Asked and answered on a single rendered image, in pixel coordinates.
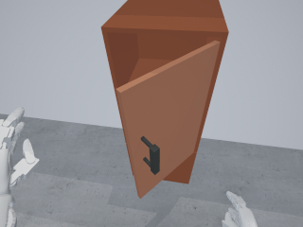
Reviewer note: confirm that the handle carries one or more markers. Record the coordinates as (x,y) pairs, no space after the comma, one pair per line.
(154,162)

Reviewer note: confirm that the robot right hand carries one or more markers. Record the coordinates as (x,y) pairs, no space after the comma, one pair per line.
(243,218)

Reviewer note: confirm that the robot left forearm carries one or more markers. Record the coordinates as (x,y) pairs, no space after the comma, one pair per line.
(7,215)

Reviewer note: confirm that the robot left hand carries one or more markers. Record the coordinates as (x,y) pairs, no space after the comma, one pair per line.
(10,131)

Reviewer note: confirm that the cupboard door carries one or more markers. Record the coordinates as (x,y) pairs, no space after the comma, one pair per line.
(166,106)

